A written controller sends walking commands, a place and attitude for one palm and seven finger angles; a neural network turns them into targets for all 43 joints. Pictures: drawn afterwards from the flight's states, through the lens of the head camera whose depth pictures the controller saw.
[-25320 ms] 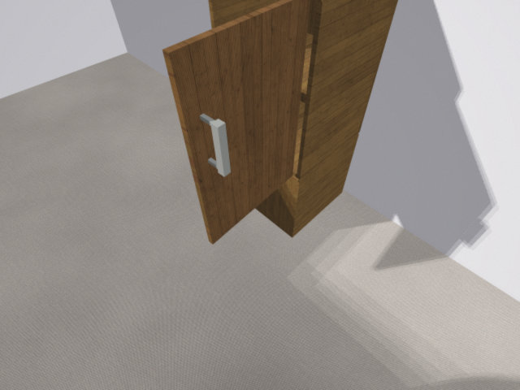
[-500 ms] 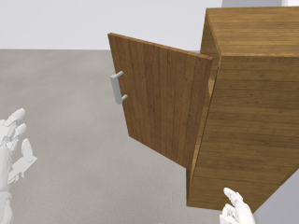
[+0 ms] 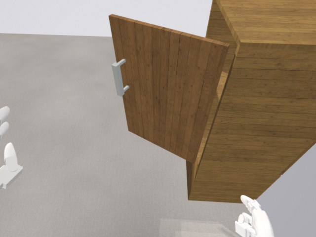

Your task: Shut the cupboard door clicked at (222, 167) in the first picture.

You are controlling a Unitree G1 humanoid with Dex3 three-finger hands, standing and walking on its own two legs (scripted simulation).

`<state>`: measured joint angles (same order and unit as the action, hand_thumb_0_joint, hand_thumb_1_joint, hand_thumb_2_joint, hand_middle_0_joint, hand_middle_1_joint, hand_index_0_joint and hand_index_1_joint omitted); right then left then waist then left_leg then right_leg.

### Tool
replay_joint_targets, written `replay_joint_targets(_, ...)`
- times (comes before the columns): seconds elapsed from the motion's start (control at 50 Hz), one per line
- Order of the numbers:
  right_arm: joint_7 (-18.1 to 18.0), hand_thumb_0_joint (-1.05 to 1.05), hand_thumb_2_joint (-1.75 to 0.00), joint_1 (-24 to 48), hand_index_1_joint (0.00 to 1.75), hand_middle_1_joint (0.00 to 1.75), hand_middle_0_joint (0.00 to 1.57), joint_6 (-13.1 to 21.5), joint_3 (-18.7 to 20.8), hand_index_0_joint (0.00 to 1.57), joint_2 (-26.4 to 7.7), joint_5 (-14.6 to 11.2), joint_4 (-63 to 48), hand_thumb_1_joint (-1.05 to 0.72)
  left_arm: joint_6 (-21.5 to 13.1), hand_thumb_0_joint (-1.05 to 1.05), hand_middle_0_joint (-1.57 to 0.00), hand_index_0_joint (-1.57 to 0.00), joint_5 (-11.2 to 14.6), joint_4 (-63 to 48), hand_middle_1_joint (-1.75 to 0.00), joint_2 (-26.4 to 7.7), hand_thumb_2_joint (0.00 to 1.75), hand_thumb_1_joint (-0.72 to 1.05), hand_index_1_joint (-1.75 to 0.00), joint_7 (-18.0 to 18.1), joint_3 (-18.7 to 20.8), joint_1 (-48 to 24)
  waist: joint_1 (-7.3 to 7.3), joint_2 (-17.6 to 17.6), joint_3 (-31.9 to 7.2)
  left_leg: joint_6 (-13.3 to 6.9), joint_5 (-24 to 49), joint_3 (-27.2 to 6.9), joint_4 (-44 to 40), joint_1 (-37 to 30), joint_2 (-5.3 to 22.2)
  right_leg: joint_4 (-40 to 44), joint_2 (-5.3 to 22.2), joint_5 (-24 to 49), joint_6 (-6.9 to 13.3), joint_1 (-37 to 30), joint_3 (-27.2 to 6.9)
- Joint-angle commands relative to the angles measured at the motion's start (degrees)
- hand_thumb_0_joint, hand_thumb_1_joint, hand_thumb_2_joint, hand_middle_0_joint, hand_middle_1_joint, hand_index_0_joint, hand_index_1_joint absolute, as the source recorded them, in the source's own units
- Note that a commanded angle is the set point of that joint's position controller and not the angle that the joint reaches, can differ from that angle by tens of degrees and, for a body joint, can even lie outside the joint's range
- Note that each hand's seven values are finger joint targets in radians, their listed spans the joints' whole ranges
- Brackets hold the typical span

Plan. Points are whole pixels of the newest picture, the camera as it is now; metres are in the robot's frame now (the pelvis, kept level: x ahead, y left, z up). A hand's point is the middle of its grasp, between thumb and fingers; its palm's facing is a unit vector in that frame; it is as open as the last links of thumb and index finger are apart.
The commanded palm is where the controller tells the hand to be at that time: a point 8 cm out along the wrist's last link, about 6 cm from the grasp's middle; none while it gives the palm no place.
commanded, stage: step back with the hand held close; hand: left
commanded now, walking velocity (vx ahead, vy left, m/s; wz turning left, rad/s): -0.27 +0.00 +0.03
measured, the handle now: (121, 77) +0.66 +0.18 +0.04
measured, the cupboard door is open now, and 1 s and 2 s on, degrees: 62 62 62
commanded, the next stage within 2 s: stop stepping back and stand still in 0.94 s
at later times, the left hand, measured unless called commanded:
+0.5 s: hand out of the picture +0.10 +0.27 +0.16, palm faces +0.50 -0.77 -0.40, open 7.4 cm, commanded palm +0.03 +0.31 +0.18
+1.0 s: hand out of the picture +0.02 +0.26 +0.18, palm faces +0.41 -0.84 -0.34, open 7.4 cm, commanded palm -0.06 +0.30 +0.18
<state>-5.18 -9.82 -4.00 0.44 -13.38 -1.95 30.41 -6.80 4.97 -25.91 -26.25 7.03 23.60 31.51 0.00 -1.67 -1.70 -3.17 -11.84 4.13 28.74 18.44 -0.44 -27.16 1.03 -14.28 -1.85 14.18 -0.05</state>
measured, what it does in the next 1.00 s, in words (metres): walks backwards: right foot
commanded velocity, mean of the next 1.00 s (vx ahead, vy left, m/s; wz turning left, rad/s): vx -0.36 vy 0.00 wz -0.03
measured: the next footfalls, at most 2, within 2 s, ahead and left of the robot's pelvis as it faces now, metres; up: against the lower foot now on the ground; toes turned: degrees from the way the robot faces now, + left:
right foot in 0.78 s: -0.19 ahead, -0.12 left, +0.00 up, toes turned -1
left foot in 1.26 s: -0.26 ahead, +0.14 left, +0.00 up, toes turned -1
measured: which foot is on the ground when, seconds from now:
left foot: down 0.00-1.00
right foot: down 0.00-0.54, up 0.56-0.76, down 0.78-1.00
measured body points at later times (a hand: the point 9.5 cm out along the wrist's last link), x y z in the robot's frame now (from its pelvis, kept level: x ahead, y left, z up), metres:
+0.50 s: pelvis -0.09 +0.00 -0.02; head -0.08 +0.02 +0.43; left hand +0.07 +0.31 +0.18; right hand +0.08 -0.24 -0.10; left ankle +0.03 +0.08 -0.73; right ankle -0.01 -0.14 -0.74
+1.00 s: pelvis -0.20 +0.00 -0.02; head -0.21 +0.04 +0.43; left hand +0.00 +0.31 +0.20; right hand -0.01 -0.22 -0.07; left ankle +0.01 +0.09 -0.74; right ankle -0.24 -0.12 -0.73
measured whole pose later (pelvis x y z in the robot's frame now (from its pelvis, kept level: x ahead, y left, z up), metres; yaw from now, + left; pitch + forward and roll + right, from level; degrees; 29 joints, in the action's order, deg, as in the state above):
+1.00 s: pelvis -0.20 +0.00 -0.02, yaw -1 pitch -2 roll -4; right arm -3.8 -7.1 4.7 -0.4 -9.4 0.2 36.3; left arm -12.3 4.1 -26.1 -25.9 7.0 24.4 20.8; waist -1.0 -0.6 -0.1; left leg -3.8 5.2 5.5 23.1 28.1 4.9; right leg -39.9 -4.9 -30.1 -0.6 13.1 0.2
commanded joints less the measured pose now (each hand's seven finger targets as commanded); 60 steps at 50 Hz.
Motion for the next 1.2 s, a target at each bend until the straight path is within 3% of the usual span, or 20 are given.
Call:
replay_joint_targets(0.0, -0.83, 0.00, -0.90, 5.44, 0.30, 0.30, 0.20, 3.94, 2.43, 0.20, -7.83, 0.33, -8.99, -0.90, -4.59, 0.00, -0.20, -0.20, -0.49, -11.60, -0.30, -9.02, 0.90, 0.90, -0.30, 1.49, 7.06, -1.67, 0.52, -4.10, -4.91, -1.34, -5.19, -9.79, -10.51, 9.57, 8.01, -2.96, -0.22, 8.43, 0.71, -9.54, -0.99)
replay_joint_targets(0.18, -0.72, 0.00, -0.90, 3.66, 0.30, 0.30, 0.20, 7.70, 2.68, 0.20, -8.10, 1.13, -8.44, -0.90, -8.19, 0.00, -0.20, -0.20, -2.68, -14.64, -0.30, -8.78, 0.90, 0.90, -0.30, 1.69, 9.35, -4.74, 0.48, -8.49, -3.26, -3.57, -28.14, -14.28, -14.66, 26.39, 10.84, -11.54, -3.18, 3.42, 0.57, -17.77, -0.49)
replay_joint_targets(0.36, 0.33, 0.00, -0.90, 1.26, 0.30, 0.30, 0.20, 9.01, 2.82, 0.20, -6.46, 2.23, -4.19, -0.90, -9.23, 0.00, -0.20, -0.20, -2.39, -13.74, -0.30, -9.19, 0.90, 0.90, -0.30, 3.11, 7.44, -7.23, -0.89, 6.12, -0.83, 2.56, -13.93, -5.66, 9.71, 3.32, 1.88, 10.20, 9.97, -16.49, 7.63, 14.90, -16.91)
replay_joint_targets(0.4, 0.27, 0.00, -0.90, 1.37, 0.30, 0.30, 0.20, 8.90, 2.21, 0.20, -5.37, 2.01, -3.67, -0.90, -9.47, 0.00, -0.20, -0.20, -2.51, -13.88, -0.30, -9.08, 0.90, 0.90, -0.30, 3.71, 6.20, -8.95, -1.32, 8.25, -1.72, 2.67, -10.00, -5.20, 10.65, -0.14, 1.63, 9.22, 10.74, -11.80, 7.18, 16.76, -14.11)
replay_joint_targets(0.46, -0.47, 0.00, -0.90, 2.31, 0.30, 0.30, 0.20, 9.14, 2.45, 0.20, -6.50, 1.85, -3.90, -0.90, -9.92, 0.00, -0.20, -0.20, -2.41, -14.04, -0.30, -10.63, 0.90, 0.90, -0.30, 4.05, 8.02, -8.82, -1.41, 1.45, -0.92, 0.88, -13.63, -9.75, 0.20, 2.85, 4.40, 3.99, 4.42, -12.41, 4.00, 14.88, -7.51)
replay_joint_targets(0.52, -1.01, 0.00, -0.90, 4.99, 0.30, 0.30, 0.20, 10.43, 2.68, 0.20, -7.75, 1.71, -5.17, -0.90, -11.17, 0.00, -0.20, -0.20, -2.94, -13.99, -0.30, -9.93, 0.90, 0.90, -0.30, 3.56, 11.20, -6.10, 0.35, -15.04, -3.17, -5.24, -36.45, -24.82, -21.64, 27.11, 17.96, -23.29, -6.61, -6.42, 0.40, -9.22, 0.30)
replay_joint_targets(0.58, 0.19, 0.00, -0.90, 4.67, 0.30, 0.30, 0.20, 11.29, 3.72, 0.20, -6.72, 2.40, -4.79, -0.90, -12.17, 0.00, -0.20, -0.20, -2.32, -18.70, -0.30, -11.76, 0.90, 0.90, -0.30, 2.53, 12.95, -6.50, 0.69, -11.29, -7.48, -4.42, -26.59, -21.21, -19.93, 21.84, 18.42, -29.18, -6.91, -11.32, 1.35, -8.24, -0.01)
replay_joint_targets(0.68, 1.63, 0.00, -0.90, 3.97, 0.30, 0.30, 0.20, 13.14, 3.22, 0.20, -5.25, 1.77, -3.44, -0.90, -11.75, 0.00, -0.20, -0.20, 0.69, -16.68, -0.30, -9.09, 0.90, 0.90, -0.30, 1.65, 10.58, 2.66, 0.80, -13.13, -8.93, 1.94, -18.95, -11.77, -16.57, 7.47, 14.26, -4.97, -5.86, -16.92, 2.95, -4.53, 3.81)
replay_joint_targets(0.72, 1.84, 0.00, -0.90, 2.33, 0.30, 0.30, 0.20, 12.92, 2.70, 0.20, -4.59, 2.13, -1.24, -0.90, -12.51, 0.00, -0.20, -0.20, 0.57, -16.76, -0.30, -9.50, 0.90, 0.90, -0.30, 1.62, 9.79, -0.25, -0.03, -5.18, -7.91, 4.47, -8.00, -7.28, -6.15, -2.02, 11.06, 10.36, 0.67, -12.37, 4.24, 3.06, -4.30)
replay_joint_targets(0.76, 1.20, 0.00, -0.90, 1.00, 0.30, 0.30, 0.20, 12.49, 2.15, 0.20, -3.18, 2.33, 1.58, -0.90, -12.84, 0.00, -0.20, -0.20, -0.70, -16.82, -0.30, -11.64, 0.90, 0.90, -0.30, 2.81, 9.36, -6.18, -1.05, 7.13, -9.30, 5.72, -0.54, -1.96, 9.00, -9.30, 6.11, 12.02, 13.72, 14.50, 7.44, 11.20, -16.46)
replay_joint_targets(0.82, -1.10, 0.00, -0.90, 2.70, 0.30, 0.30, 0.20, 13.36, 3.55, 0.20, -5.29, 1.19, 0.87, -0.90, -11.20, 0.00, -0.20, -0.20, -1.16, -15.45, -0.30, -11.02, 0.90, 0.90, -0.30, 2.60, 6.59, -14.09, -2.12, 9.01, -14.81, 2.48, 27.76, -0.28, 3.28, -19.99, 5.67, -2.53, 3.07, 39.97, -2.38, 7.23, -2.04)
replay_joint_targets(0.86, -1.27, 0.00, -0.90, 4.56, 0.30, 0.30, 0.20, 12.67, 3.35, 0.20, -6.01, 1.06, 0.08, -0.90, -9.33, 0.00, -0.20, -0.20, -1.27, -14.28, -0.30, -11.91, 0.90, 0.90, -0.30, 2.20, 7.14, -15.61, -1.08, -0.61, -13.98, -0.56, 40.02, -5.76, -1.40, -23.41, 10.32, -8.95, -2.95, 23.92, -3.83, 8.88, 0.62)
replay_joint_targets(0.9, 0.11, 0.00, -0.90, 5.11, 0.30, 0.30, 0.20, 12.52, 3.27, 0.20, -6.20, 1.48, -0.85, -0.90, -9.24, 0.00, -0.20, -0.20, -0.46, -11.09, -0.30, -9.46, 0.90, 0.90, -0.30, 1.05, 6.38, -14.19, -0.26, -8.56, -8.64, -2.15, 19.69, -12.07, -12.64, -13.20, 16.80, -14.20, -6.22, -15.68, -1.44, 7.66, -0.18)
replay_joint_targets(0.94, 0.64, 0.00, -0.90, 7.75, 0.30, 0.30, 0.20, 11.37, 2.85, 0.20, -6.77, 2.86, -2.62, -0.90, -8.05, 0.00, -0.20, -0.20, 0.02, -11.30, -0.30, -10.13, 0.90, 0.90, -0.30, 0.71, 9.16, -9.25, 0.76, -14.78, -3.52, 0.43, -22.58, -15.01, -26.23, 12.19, 18.43, -16.99, -7.74, -19.93, 2.51, -6.19, 2.60)
replay_joint_targets(0.96, 0.65, 0.00, -0.90, 8.41, 0.30, 0.30, 0.20, 10.26, 3.19, 0.20, -6.99, 3.10, -3.51, -0.90, -8.22, 0.00, -0.20, -0.20, -0.08, -10.90, -0.30, -11.60, 0.90, 0.90, -0.30, 0.44, 11.50, -6.46, 1.18, -17.40, -2.55, 1.94, -26.48, -13.13, -26.17, 19.07, 16.48, -14.28, -8.17, -17.14, 3.36, -11.68, 4.23)
replay_joint_targets(1.0, 1.65, 0.00, -0.90, 8.92, 0.30, 0.30, 0.20, 9.07, 3.13, 0.20, -4.57, 2.33, -5.31, -0.90, -8.52, 0.00, -0.20, -0.20, 1.01, -12.49, -0.30, -10.49, 0.90, 0.90, -0.30, 0.18, 11.21, -0.67, 2.46, -11.83, -6.06, 6.12, -22.81, -0.90, -11.23, 19.59, 7.63, -3.56, -4.05, -14.47, 4.95, -11.78, 4.17)
replay_joint_targets(1.04, 1.92, 0.00, -0.90, 6.57, 0.30, 0.30, 0.20, 8.83, 3.22, 0.20, -3.46, 1.06, -4.88, -0.90, -8.87, 0.00, -0.20, -0.20, 0.17, -18.93, -0.30, -14.28, 0.90, 0.90, -0.30, 1.13, 12.02, 3.63, 2.29, 13.93, -3.00, 9.26, -17.05, 0.05, 37.19, 4.69, -5.71, 23.70, 21.75, -30.56, 12.43, 24.13, -27.04)
replay_joint_targets(1.06, 2.56, 0.00, -0.90, 5.32, 0.30, 0.30, 0.20, 8.25, 4.12, 0.20, -5.15, 2.06, -3.35, -0.90, -7.91, 0.00, -0.20, -0.20, -0.44, -20.79, -0.30, -16.24, 0.90, 0.90, -0.30, 2.47, 14.73, 3.73, 2.20, 12.38, -2.35, 8.08, -15.69, -6.72, 53.19, 7.31, -4.32, 25.75, 25.38, -34.60, 17.65, 31.58, -31.45)
replay_joint_targets(1.12, 1.01, 0.00, -0.90, 2.67, 0.30, 0.30, 0.20, 6.90, 1.06, 0.20, -2.19, 2.11, -4.87, -0.90, -5.71, 0.00, -0.20, -0.20, -1.46, -18.65, -0.30, -11.86, 0.90, 0.90, -0.30, 2.79, 10.76, -1.36, -2.07, 9.06, 0.25, 5.59, -12.25, -5.69, 39.00, 7.48, 4.84, 15.36, 12.57, -27.62, 9.24, 24.62, -8.42)
replay_joint_targets(1.18, -1.87, 0.00, -0.90, 1.20, 0.30, 0.30, 0.20, 9.98, 2.01, 0.20, -5.89, 2.57, -0.70, -0.90, -6.25, 0.00, -0.20, -0.20, -2.69, -12.59, -0.30, -10.26, 0.90, 0.90, -0.30, 4.74, 7.37, -15.51, -1.59, 2.75, 2.25, 3.27, -12.06, -2.39, 6.38, 3.06, 4.02, 5.51, 8.82, -15.19, 6.98, 10.85, -2.98)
